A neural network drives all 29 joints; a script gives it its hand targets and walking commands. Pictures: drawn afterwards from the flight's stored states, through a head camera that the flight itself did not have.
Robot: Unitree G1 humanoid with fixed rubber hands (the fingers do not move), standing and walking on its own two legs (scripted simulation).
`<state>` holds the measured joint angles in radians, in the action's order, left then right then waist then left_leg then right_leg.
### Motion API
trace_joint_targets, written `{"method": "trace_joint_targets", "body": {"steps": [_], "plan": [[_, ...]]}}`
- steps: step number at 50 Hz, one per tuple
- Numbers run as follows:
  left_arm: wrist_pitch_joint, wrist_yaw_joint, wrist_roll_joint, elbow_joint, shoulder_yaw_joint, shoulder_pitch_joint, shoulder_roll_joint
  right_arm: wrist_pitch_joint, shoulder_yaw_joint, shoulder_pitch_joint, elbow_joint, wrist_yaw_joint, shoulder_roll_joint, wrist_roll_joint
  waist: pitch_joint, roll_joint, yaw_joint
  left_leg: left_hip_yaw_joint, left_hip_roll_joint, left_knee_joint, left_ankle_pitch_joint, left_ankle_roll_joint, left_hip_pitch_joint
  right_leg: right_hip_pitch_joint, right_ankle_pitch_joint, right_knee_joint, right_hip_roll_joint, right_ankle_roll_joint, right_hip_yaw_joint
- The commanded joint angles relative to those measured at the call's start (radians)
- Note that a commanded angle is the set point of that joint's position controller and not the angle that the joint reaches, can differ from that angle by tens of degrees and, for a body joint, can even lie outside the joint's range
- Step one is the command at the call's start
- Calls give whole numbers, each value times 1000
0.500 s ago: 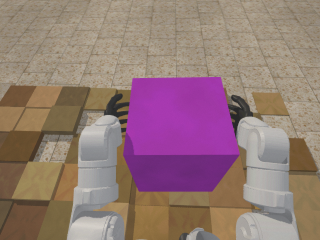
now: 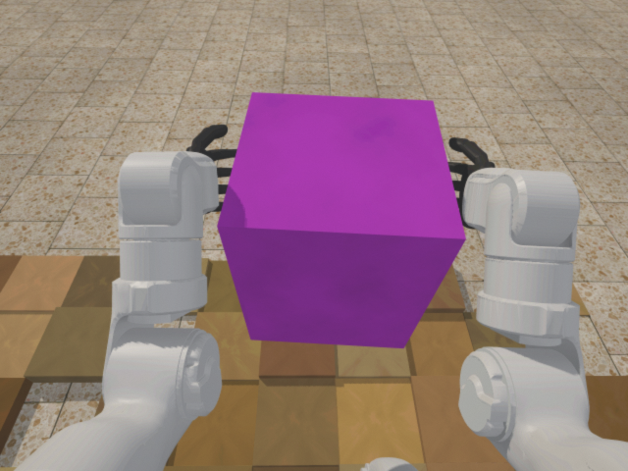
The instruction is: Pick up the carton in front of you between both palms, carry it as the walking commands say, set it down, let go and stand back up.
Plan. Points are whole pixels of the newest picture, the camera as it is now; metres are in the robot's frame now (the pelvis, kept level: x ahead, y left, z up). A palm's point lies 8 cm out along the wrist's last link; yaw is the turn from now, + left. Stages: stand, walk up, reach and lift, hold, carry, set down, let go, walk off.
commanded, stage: carry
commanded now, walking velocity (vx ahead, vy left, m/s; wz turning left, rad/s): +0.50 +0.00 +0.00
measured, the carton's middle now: (334, 230) +0.39 +0.00 +0.11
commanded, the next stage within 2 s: none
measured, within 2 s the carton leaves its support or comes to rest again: neither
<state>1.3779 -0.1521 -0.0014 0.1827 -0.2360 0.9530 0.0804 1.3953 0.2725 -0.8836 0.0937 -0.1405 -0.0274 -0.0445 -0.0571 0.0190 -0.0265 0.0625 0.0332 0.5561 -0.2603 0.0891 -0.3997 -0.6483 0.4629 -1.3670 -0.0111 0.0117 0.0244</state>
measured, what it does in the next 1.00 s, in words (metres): climbs: right foot, then left foot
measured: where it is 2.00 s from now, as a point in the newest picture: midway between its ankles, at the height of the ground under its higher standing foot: (315, 221)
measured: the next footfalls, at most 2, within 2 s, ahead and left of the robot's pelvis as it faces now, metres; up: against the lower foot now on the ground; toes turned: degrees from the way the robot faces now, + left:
right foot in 0.24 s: +0.37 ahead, -0.10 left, +0.02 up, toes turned -2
left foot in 0.60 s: +0.54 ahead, +0.12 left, +0.05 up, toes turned +4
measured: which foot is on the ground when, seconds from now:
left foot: down 0.00-0.24, up 0.26-0.58, down 0.60-0.98, up 1.00-1.00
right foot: up 0.00-0.22, down 0.24-0.64, up 0.66-0.96, down 0.98-1.00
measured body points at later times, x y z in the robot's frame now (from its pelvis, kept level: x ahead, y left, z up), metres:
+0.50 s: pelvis +0.32 -0.02 +0.03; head +0.40 -0.01 +0.47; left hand +0.68 +0.18 +0.15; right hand +0.72 -0.12 +0.15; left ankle +0.35 +0.12 -0.65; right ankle +0.33 -0.10 -0.71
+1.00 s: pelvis +0.63 +0.00 +0.04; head +0.62 -0.01 +0.49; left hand +1.02 +0.12 +0.22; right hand +1.00 -0.18 +0.21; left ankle +0.51 +0.12 -0.68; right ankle +0.72 -0.07 -0.69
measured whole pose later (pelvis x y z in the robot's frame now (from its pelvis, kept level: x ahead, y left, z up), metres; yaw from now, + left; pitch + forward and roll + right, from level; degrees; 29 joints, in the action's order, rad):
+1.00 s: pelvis +0.63 +0.00 +0.04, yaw -1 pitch +4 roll +0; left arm 1.32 -0.11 0.10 0.19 -0.29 0.86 0.01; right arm 1.32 0.22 -0.86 0.21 -0.15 -0.05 -0.02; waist -0.11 -0.04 -0.07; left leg 0.08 -0.04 0.64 -0.49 0.00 -0.18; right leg -0.50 0.10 -0.54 0.02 0.01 0.13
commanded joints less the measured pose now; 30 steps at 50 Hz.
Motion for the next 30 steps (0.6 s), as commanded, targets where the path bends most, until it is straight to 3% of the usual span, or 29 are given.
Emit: {"method": "trace_joint_targets", "body": {"steps": [1, 4, 8, 10, 11, 12, 13, 14, 15, 16, 17, 18, 20, 23, 26, 28, 30], "plan": [[-4, 184, -357, -105, 464, 694, -1088, -20, -522, -844, -131, 210, 1017, 460, -458, -141, -26, -398, -300, -137, 322, 162, 544, -285, -11, 17, -52, 4, -11], [-26, 175, -287, -69, 459, 629, -1110, -37, -541, -834, -108, 239, 1093, 467, -444, -131, -41, -320, -265, -128, 495, 150, 583, -319, -62, 161, -40, 6, 38], [-68, 173, -243, -97, 493, 603, -1122, -79, -589, -861, -152, 258, 1125, 484, -409, -160, -49, -148, -200, -113, 810, 83, 518, -104, -264, 515, 37, 34, 133], [-80, 171, -236, -116, 515, 576, -1111, -94, -609, -833, -167, 258, 1109, 480, -444, -191, -33, -50, -161, -2, 1096, 38, 507, 107, -350, 694, 119, 53, 208], [-85, 173, -235, -125, 522, 556, -1098, -101, -615, -806, -170, 256, 1096, 475, -484, -213, 0, -30, -165, 88, 1144, 15, 484, 259, -421, 783, 134, 59, 207], [-89, 176, -238, -139, 533, 546, -1095, -108, -626, -780, -168, 253, 1087, 469, -535, -182, 61, 18, -153, 239, 1066, -18, 410, 486, -551, 925, 115, 66, 209], [-96, 183, -244, -148, 543, 522, -1094, -112, -641, -773, -170, 252, 1081, 460, -569, -117, 118, -1, -114, 389, 768, -38, 164, 766, -610, 921, 10, 102, 67], [-109, 187, -244, -153, 552, 530, -1074, -109, -655, -759, -164, 256, 1105, 456, -698, 213, 98, -28, 47, 738, -78, -105, -190, 1078, -981, 870, -347, 311, -502], [-107, 191, -268, -158, 572, 490, -1093, -104, -653, -744, -154, 253, 1077, 447, -744, 231, 96, -123, 27, 911, -231, -85, -232, 1108, -989, 861, -350, 352, -553], [-111, 197, -287, -213, 589, 503, -1091, -108, -661, -733, -181, 247, 1089, 445, -697, 191, 110, -152, -8, 955, -224, -71, -341, 1094, -856, 856, -331, 345, -500], [-113, 204, -316, -267, 609, 535, -1124, -112, -656, -725, -217, 237, 1076, 426, -620, 89, 117, -131, -31, 898, -210, -61, -399, 1026, -736, 869, -292, 291, -438], [-112, 212, -345, -328, 631, 570, -1147, -113, -648, -695, -237, 225, 1066, 405, -582, 63, 110, -127, -45, 814, -184, -56, -419, 982, -705, 879, -266, 249, -395], [-107, 227, -394, -410, 664, 584, -1167, -116, -628, -600, -254, 203, 1034, 348, -552, 60, 108, -98, -49, 678, -171, -55, -399, 936, -693, 894, -237, 207, -336], [-97, 250, -408, -461, 691, 499, -1160, -119, -619, -427, -262, 182, 999, 261, -541, 76, 96, -54, -51, 418, -255, -83, -335, 865, -706, 934, -261, 224, -300], [-90, 277, -415, -481, 720, 445, -1137, -126, -645, -388, -294, 175, 989, 220, -494, 136, 100, 22, -18, 187, -56, -83, -180, 752, -854, 925, -225, 182, -172], [-87, 291, -416, -476, 737, 420, -1113, -127, -674, -375, -311, 176, 974, 220, -464, 160, 97, 60, 8, 60, 23, -79, -108, 712, -851, 901, -195, 156, -111], [-80, 297, -417, -449, 750, 406, -1082, -118, -697, -375, -307, 184, 957, 238, -474, 122, 54, 127, 34, -89, 131, -56, 165, 566, -771, 810, -163, 107, -27]]}}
